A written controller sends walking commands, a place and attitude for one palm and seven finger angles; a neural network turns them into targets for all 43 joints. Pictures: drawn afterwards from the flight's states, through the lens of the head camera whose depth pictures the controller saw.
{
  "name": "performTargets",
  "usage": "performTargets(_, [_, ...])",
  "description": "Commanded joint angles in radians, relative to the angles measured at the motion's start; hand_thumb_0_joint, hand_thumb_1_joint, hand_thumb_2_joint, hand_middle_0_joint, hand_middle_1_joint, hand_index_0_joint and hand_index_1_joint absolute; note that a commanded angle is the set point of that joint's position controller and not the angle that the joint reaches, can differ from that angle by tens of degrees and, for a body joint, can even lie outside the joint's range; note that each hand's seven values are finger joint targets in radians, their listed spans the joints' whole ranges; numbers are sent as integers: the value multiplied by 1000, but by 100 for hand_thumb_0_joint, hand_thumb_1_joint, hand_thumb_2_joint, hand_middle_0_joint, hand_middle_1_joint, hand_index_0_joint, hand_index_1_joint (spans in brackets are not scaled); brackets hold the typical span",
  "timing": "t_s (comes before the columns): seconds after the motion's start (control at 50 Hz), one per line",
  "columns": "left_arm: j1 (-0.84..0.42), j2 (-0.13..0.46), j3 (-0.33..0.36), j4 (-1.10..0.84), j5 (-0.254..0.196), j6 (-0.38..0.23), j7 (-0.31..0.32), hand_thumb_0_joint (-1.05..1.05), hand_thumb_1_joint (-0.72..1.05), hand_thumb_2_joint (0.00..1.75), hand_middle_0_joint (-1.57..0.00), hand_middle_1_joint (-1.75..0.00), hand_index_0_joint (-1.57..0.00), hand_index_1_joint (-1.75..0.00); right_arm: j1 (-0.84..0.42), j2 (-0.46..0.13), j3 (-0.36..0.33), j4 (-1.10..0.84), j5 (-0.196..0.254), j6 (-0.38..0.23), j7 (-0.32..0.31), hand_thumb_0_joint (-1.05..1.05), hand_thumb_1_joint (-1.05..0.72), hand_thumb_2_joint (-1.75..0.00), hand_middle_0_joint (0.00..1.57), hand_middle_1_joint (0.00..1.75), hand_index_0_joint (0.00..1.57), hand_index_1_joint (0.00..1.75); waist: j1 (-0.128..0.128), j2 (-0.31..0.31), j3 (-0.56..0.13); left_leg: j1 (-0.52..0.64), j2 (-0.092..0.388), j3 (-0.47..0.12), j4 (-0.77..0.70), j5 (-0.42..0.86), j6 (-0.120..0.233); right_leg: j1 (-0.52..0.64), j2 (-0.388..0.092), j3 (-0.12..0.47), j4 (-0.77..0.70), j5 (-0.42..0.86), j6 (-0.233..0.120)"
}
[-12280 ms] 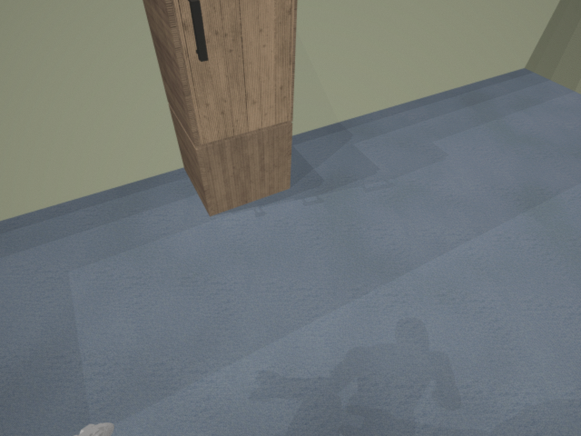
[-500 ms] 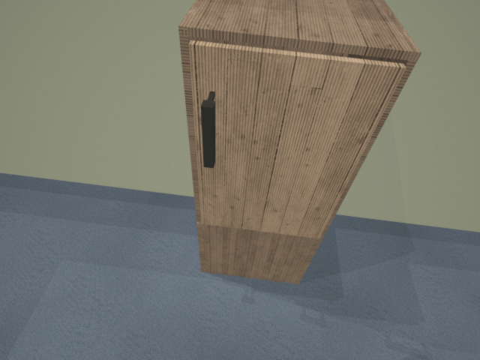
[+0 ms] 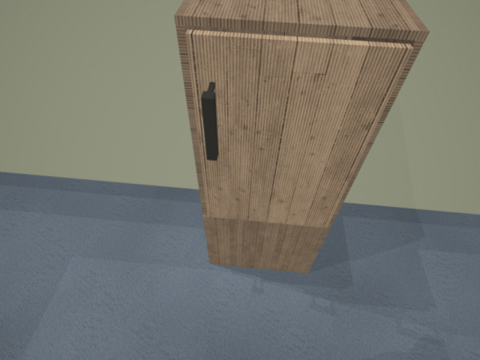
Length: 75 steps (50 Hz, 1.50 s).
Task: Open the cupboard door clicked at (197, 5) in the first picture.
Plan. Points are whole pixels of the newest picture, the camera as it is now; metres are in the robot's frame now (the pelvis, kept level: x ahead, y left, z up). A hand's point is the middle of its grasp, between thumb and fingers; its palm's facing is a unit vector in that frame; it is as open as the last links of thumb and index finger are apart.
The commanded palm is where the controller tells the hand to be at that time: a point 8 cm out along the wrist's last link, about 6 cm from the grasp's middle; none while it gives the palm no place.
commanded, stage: look again from close up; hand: left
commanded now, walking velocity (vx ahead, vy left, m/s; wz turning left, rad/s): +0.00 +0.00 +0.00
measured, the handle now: (212, 122) +0.56 +0.10 +0.07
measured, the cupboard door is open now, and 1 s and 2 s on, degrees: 0 0 0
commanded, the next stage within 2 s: shuffle to correct the standing spot in 0.36 s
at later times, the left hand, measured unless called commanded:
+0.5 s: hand out of the picture -0.06 +0.14 -0.18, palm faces +0.04 -0.99 -0.16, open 7.4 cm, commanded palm none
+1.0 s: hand out of the picture -0.06 +0.09 -0.18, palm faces +0.11 -0.99 -0.12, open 7.4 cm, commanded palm none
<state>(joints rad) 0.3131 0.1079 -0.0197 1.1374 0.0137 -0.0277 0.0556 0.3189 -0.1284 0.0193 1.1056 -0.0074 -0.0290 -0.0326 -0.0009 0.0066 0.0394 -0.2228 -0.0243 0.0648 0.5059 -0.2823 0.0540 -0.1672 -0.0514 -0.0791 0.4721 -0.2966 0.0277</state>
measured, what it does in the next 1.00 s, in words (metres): stands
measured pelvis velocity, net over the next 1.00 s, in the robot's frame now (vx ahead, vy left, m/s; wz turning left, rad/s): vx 0.00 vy -0.05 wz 0.02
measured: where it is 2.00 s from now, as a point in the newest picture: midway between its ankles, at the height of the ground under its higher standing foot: outside the picture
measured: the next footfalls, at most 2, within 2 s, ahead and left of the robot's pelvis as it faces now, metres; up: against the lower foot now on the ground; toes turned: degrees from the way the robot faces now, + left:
none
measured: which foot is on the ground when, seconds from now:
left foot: down 0.00-1.00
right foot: down 0.00-1.00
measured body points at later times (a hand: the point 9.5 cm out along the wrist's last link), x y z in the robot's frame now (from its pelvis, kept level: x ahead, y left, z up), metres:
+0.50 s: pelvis -0.04 -0.02 +0.00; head -0.05 -0.01 +0.45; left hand -0.06 +0.19 -0.16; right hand -0.04 -0.24 -0.15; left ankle -0.01 +0.08 -0.74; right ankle -0.03 -0.13 -0.74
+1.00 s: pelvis +0.00 -0.05 +0.00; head +0.01 -0.03 +0.45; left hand -0.07 +0.14 -0.17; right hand +0.01 -0.27 -0.15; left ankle +0.03 +0.05 -0.73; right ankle -0.03 -0.13 -0.74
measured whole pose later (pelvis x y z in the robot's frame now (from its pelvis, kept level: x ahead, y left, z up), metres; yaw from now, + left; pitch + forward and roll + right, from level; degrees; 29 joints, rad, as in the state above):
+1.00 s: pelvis +0.00 -0.05 +0.00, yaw +1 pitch +0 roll -1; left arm 0.44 0.10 0.01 1.09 0.02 -0.02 0.04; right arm 0.31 -0.13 -0.01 1.07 -0.01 -0.01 -0.03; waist 0.03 -0.03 0.00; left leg -0.34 0.03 0.07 0.64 -0.32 0.02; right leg -0.15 0.02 -0.12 0.45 -0.30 -0.05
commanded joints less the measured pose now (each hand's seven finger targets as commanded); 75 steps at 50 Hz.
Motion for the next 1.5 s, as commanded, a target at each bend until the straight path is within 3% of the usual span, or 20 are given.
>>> performTargets(0.0, [94, 93, 23, -35, 2, -8, 0, 0, 90, 90, -20, -30, -20, -30, 85, -98, -25, -58, -4, -19, -12, 0, -90, -90, 20, 30, 20, 30, -5, 34, -127, 53, 139, -126, -14, 502, -3, 30, -61, 51, 27, 255, -73])
performTargets(0.08, [84, 83, 23, -50, 2, 7, -6, 0, 90, 90, -20, -30, -20, -30, 53, -106, -27, -75, -3, -8, -8, 0, -90, -90, 20, 30, 20, 30, -1, -20, 44, -60, 127, -135, -86, 236, 2, -45, -53, 66, -14, 120, -65])
performTargets(0.2, [89, 100, 24, -75, 7, 13, -14, 0, 90, 90, -20, -30, -20, -30, 33, -112, -31, -91, -5, 2, 4, 0, -90, -90, 20, 30, 20, 30, 4, -16, 125, -138, 116, -149, -185, -61, 0, -79, -47, 77, -53, 18, -65])
performTargets(0.44, [100, 115, 24, -97, 2, 7, -19, 0, 90, 90, -20, -30, -20, -30, 42, -105, -24, -68, -4, 2, 8, 0, -90, -90, 20, 30, 20, 30, 3, -6, 61, -88, 104, -121, -163, -26, -13, -79, -63, 113, -119, -25, -68])
performTargets(0.54, [131, 104, 34, -95, 12, 23, -29, 0, 90, 90, -20, -30, -20, -30, 60, -124, -43, -58, -16, 16, 4, 0, -90, -90, 20, 30, 20, 30, 4, 9, 83, -148, 139, -166, -200, -293, 8, -113, -24, 81, -79, -209, -70])
performTargets(0.62, [156, 83, 43, -105, 20, 33, -42, 0, 90, 90, -20, -30, -20, -30, 66, -149, -61, -64, -20, 20, -3, 0, -90, -90, 20, 30, 20, 30, 9, 73, 115, -202, 196, -236, -260, -403, 40, -126, 16, 38, 6, -175, -73])
performTargets(0.72, [197, 71, 54, -108, 21, 27, -53, 0, 90, 90, -20, -30, -20, -30, 65, -137, -71, -78, -19, 12, -8, 0, -90, -90, 20, 30, 20, 30, 21, 42, 91, -226, 194, -211, -207, -357, 46, -83, 6, 72, -22, -145, -84])
performTargets(0.76, [220, 94, 60, -104, 19, 20, -49, 0, 90, 90, -20, -30, -20, -30, 56, -100, -64, -86, -18, 8, -6, 0, -90, -90, 20, 30, 20, 30, 31, -49, 98, -280, 124, -118, -70, -281, 21, -53, -54, 182, -115, -230, -119])
performTargets(0.8, [260, 136, 74, -89, 15, 13, -36, 0, 90, 90, -20, -30, -20, -30, 41, -44, -50, -99, -15, 4, 1, 0, -90, -90, 20, 30, 20, 30, 42, -217, 84, -351, 39, 28, 194, -153, -8, 13, -192, 370, -277, -348, -190])
performTargets(0.82, [269, 133, 78, -86, 14, 8, -31, 0, 90, 90, -20, -30, -20, -30, 2, -47, -53, -109, -16, 2, 5, 0, -90, -90, 20, 30, 20, 30, 55, -212, 101, -388, 47, 18, 326, -179, -5, 7, -236, 421, -319, -285, -229])
performTargets(0.86, [236, 105, 72, -86, 16, -6, -23, 0, 90, 90, -20, -30, -20, -30, -10, -46, -51, -113, -15, -5, 10, 0, -90, -90, 20, 30, 20, 30, 29, -96, 98, -398, 72, -15, 390, -155, -11, 31, -247, 369, -279, 37, -257])
performTargets(0.92, [179, 100, 57, -85, 17, -15, -15, 0, 90, 90, -20, -30, -20, -30, 16, 16, -26, -83, -2, -9, 10, 0, -90, -90, 20, 30, 20, 30, 8, -47, 41, -202, 62, 10, 148, -92, -39, 20, -186, 182, -164, 469, -218])
performTargets(0.96, [164, 91, 44, -69, 6, -13, -12, 0, 90, 90, -20, -30, -20, -30, 61, 20, -17, -49, 4, -12, 2, 0, -90, -90, 20, 30, 20, 30, -8, -57, -4, -19, 42, 10, -50, 121, -50, -13, -121, 112, -80, 525, -154])
performTargets(1.02, [198, 50, 34, -68, -2, -5, -6, 0, 90, 90, -20, -30, -20, -30, 64, -81, -33, -38, 6, -24, -16, 0, -90, -90, 20, 30, 20, 30, 16, 30, -71, 118, 201, -109, -39, 662, 8, -49, -55, 83, -56, 330, -59])
performTargets(1.1, [170, 73, 39, -74, 3, 17, -1, 0, 90, 90, -20, -30, -20, -30, 10, -88, -36, -55, 11, -6, -25, 0, -90, -90, 20, 30, 20, 30, 19, 111, 24, 44, 207, -126, -84, 657, 32, -47, -50, 80, -55, 217, -44])
performTargets(1.12, [168, 82, 41, -78, 3, 20, -2, 0, 90, 90, -20, -30, -20, -30, 0, -95, -39, -60, 8, -2, -26, 0, -90, -90, 20, 30, 20, 30, 19, 87, 25, 48, 205, -132, -77, 659, 32, -47, -45, 79, -45, 227, -45])
performTargets(1.22, [138, 88, 57, -126, 9, 35, -7, 0, 90, 90, -20, -30, -20, -30, -5, -141, -66, -91, 0, 10, -30, 0, -90, -90, 20, 30, 20, 30, 10, 52, -75, 97, 235, -146, -65, 675, 55, -57, -28, 63, 28, 236, -45])
performTargets(1.3, [119, 84, 57, -147, 13, 41, -16, 0, 90, 90, -20, -30, -20, -30, -48, -135, -69, -112, -6, 15, -23, 0, -90, -90, 20, 30, 20, 30, 23, 40, -76, 4, 229, -153, -104, 409, 60, -33, -19, 81, 16, 140, -56])
performTargets(1.38, [80, 105, 55, -162, 12, 33, -21, 0, 90, 90, -20, -30, -20, -30, -72, -100, -61, -123, -8, 24, -4, 0, -90, -90, 20, 30, 20, 30, 10, -53, -21, -72, 143, -105, -104, 48, 1, -69, -71, 160, -85, 59, -91])
performTargets(1.48, [32, 131, 45, -164, 6, 22, -24, 0, 90, 90, -20, -30, -20, -30, -31, -84, -47, -93, -11, 30, 12, 0, -90, -90, 20, 30, 20, 30, -11, -83, 45, -11, 114, -83, -104, 5, -22, -194, -92, 177, -189, -161, -102])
